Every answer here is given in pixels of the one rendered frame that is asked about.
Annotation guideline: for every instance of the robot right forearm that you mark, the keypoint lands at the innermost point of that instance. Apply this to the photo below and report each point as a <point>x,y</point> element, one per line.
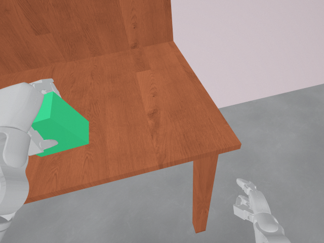
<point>268,230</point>

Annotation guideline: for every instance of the robot left forearm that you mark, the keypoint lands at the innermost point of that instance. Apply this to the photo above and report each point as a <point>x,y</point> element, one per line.
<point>14,186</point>

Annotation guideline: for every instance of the left robot hand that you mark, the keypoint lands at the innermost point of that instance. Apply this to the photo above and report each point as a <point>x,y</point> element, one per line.
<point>19,106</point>

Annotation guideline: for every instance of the sponge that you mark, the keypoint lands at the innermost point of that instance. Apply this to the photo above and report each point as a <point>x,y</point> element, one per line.
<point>57,120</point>

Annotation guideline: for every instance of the right robot hand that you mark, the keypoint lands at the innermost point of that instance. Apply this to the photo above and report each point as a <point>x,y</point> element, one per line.
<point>247,208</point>

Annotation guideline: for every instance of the table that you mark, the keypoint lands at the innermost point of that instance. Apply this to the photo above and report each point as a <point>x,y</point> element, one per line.
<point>116,64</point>

